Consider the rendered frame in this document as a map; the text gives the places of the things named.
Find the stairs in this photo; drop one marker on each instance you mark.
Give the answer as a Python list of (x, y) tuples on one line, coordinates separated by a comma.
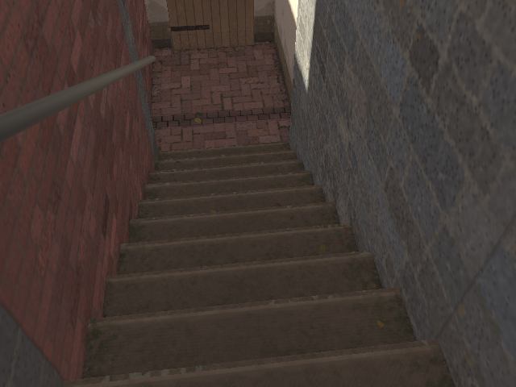
[(257, 332)]

